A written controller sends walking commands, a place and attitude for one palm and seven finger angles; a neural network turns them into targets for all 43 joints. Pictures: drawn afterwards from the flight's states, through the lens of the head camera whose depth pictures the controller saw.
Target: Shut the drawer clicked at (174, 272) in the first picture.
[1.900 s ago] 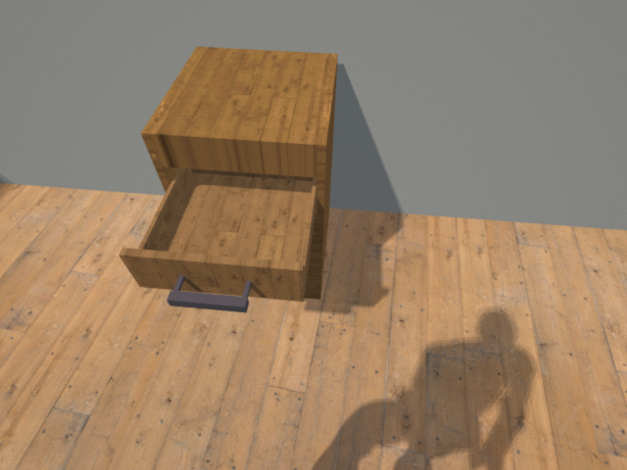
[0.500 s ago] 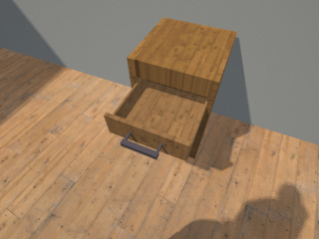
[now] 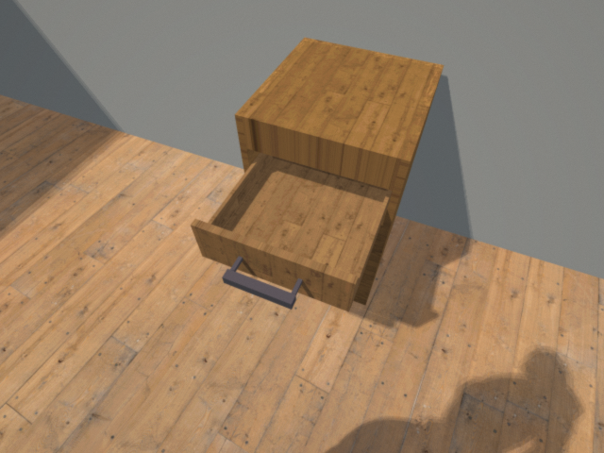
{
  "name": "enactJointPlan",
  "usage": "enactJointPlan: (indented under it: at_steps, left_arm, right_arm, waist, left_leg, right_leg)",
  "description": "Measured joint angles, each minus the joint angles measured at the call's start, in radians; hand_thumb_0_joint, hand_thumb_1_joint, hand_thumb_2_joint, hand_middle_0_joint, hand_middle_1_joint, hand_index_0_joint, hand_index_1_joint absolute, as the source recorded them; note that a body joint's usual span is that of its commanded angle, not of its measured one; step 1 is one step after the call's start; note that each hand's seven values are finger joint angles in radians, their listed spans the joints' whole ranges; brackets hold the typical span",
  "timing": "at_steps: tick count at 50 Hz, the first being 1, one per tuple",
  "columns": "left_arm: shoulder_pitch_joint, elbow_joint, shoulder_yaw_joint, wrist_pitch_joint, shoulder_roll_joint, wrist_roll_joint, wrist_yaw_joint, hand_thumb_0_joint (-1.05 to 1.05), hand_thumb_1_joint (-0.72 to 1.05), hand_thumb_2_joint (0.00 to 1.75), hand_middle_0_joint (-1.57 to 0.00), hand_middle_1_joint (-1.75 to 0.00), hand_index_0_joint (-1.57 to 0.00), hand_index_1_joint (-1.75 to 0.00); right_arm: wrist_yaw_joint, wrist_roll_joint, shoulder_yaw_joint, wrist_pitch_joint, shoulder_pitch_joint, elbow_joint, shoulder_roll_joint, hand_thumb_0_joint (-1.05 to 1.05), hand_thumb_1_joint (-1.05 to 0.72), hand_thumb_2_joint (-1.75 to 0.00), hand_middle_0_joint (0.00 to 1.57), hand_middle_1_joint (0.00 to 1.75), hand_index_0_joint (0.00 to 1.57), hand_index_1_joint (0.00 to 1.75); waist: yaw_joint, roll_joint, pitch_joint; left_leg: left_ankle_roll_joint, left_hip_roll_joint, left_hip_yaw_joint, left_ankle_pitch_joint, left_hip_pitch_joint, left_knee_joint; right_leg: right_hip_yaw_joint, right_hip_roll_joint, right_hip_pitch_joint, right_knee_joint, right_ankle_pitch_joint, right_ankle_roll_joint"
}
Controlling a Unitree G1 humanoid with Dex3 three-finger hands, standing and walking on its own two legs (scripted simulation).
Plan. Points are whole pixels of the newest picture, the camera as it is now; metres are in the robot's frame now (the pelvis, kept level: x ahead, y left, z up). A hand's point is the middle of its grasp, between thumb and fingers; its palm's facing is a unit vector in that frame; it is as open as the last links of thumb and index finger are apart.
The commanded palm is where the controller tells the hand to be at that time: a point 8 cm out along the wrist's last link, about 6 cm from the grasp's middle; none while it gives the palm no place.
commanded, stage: look at it before walking up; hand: left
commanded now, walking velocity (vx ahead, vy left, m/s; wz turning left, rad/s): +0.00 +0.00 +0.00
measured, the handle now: (263, 280) +0.48 +0.11 -0.24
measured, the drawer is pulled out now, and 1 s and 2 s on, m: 0.28 0.28 0.28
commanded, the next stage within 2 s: turn to face it in 0.04 s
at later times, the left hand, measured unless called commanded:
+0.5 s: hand out of the picture +0.03 +0.17 -0.18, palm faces -0.03 -0.97 -0.24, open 7.4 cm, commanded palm none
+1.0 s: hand out of the picture +0.09 +0.18 -0.19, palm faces -0.18 -0.96 -0.21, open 7.4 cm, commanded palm none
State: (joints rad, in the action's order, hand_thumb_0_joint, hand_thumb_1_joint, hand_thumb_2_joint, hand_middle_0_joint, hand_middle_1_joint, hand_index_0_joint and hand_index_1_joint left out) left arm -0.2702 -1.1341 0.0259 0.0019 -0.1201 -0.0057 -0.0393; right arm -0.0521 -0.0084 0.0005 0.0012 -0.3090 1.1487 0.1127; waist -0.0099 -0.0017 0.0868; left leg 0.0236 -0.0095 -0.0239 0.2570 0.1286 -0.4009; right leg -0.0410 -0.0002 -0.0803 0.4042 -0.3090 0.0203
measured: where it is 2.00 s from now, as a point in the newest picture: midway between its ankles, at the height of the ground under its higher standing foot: outside the picture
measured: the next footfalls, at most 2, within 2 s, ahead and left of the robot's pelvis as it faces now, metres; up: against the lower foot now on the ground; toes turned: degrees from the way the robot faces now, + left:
left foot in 0.92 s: +0.08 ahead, +0.10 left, +0.00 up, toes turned -16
right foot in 1.24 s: -0.02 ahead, -0.14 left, +0.00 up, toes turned -19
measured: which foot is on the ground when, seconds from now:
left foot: down 0.00-0.54, up 0.56-0.90, down 0.92-1.00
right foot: down 0.00-0.92, up 0.94-1.00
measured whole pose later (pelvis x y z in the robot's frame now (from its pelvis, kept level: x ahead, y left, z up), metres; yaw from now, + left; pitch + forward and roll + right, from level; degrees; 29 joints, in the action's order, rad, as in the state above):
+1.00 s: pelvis +0.00 +0.00 -0.01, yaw -16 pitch +0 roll +0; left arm -0.20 -0.97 0.10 -0.05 -0.21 -0.02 -0.01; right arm -0.05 -0.02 -0.03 0.00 -0.11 0.93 0.17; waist 0.03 0.05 0.12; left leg -0.01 0.00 0.01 0.25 0.27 -0.52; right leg 0.12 -0.10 -0.32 0.83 -0.49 0.01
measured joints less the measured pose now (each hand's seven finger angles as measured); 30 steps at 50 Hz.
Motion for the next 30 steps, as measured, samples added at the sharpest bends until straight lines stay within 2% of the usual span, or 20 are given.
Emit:
enactJointPlan:
  at_steps: [10, 15, 22, 26, 28, 30]
  left_arm:
    - [-0.016, -0.008, -0.001, 0.001, 0.019, -0.001, 0.001, 0.0, 0.91, 0.9, -0.2, -0.3, -0.19, -0.3]
    - [-0.015, 0.003, 0.02, -0.016, 0.02, -0.006, 0.009, 0.0, 0.91, 0.9, -0.2, -0.3, -0.2, -0.3]
    - [0.02, 0.047, 0.059, -0.05, -0.019, -0.014, 0.024, 0.0, 0.91, 0.9, -0.2, -0.3, -0.2, -0.3]
    - [0.066, 0.085, 0.074, -0.052, -0.042, -0.016, 0.031, 0.0, 0.91, 0.9, -0.2, -0.3, -0.19, -0.3]
    - [0.081, 0.106, 0.075, -0.037, -0.047, -0.02, 0.03, 0.0, 0.91, 0.9, -0.2, -0.3, -0.19, -0.3]
    - [0.086, 0.125, 0.072, -0.024, -0.05, -0.02, 0.023, 0.0, 0.91, 0.9, -0.2, -0.3, -0.19, -0.3]
  right_arm:
    - [-0.006, 0.0, -0.001, -0.003, 0.012, -0.011, 0.002, 0.0, -0.91, -0.9, 0.2, 0.29, 0.2, 0.3]
    - [-0.012, -0.001, -0.015, 0.012, 0.038, -0.032, 0.007, 0.0, -0.91, -0.9, 0.2, 0.29, 0.2, 0.3]
    - [-0.02, -0.005, -0.04, 0.021, 0.065, -0.081, 0.029, 0.0, -0.91, -0.9, 0.2, 0.3, 0.2, 0.3]
    - [-0.018, -0.009, -0.049, 0.029, 0.063, -0.099, 0.052, 0.0, -0.91, -0.9, 0.2, 0.3, 0.2, 0.3]
    - [-0.015, -0.005, -0.056, 0.042, 0.068, -0.102, 0.067, 0.0, -0.91, -0.9, 0.2, 0.3, 0.2, 0.3]
    - [-0.012, -0.002, -0.061, 0.056, 0.09, -0.102, 0.079, 0.0, -0.91, -0.9, 0.2, 0.3, 0.2, 0.3]
  waist:
    - [0.01, 0.004, -0.003]
    - [0.02, -0.003, 0.008]
    - [0.017, 0.001, 0.029]
    - [0.014, -0.026, 0.047]
    - [0.012, -0.042, 0.048]
    - [0.019, -0.038, 0.053]
  left_leg:
    - [0.005, -0.006, -0.001, 0.009, -0.001, -0.006]
    - [0.01, -0.025, 0.027, 0.04, 0.021, -0.059]
    - [0.017, -0.052, 0.089, 0.082, 0.064, -0.136]
    - [0.031, -0.076, 0.091, 0.098, 0.084, -0.178]
    - [0.024, -0.083, 0.082, 0.153, 0.122, -0.259]
    - [0.025, -0.053, 0.049, 0.245, 0.186, -0.431]
  right_leg:
    - [-0.001, -0.006, 0.003, 0.002, -0.007, 0.005]
    - [0.028, -0.023, -0.031, 0.049, -0.021, 0.01]
    - [0.089, -0.048, -0.12, 0.17, -0.059, 0.019]
    - [0.089, -0.071, -0.141, 0.206, -0.071, 0.038]
    - [0.083, -0.082, -0.142, 0.197, -0.064, 0.048]
    - [0.093, -0.081, -0.136, 0.173, -0.046, 0.057]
